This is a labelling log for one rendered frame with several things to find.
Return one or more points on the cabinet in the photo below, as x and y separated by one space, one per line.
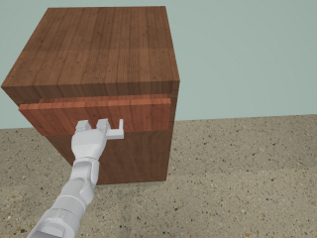
103 51

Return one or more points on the drawer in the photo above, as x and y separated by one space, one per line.
60 116

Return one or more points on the handle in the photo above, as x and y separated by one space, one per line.
113 134

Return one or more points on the left robot forearm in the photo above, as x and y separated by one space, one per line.
62 219

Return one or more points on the robot left hand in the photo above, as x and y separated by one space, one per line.
88 142

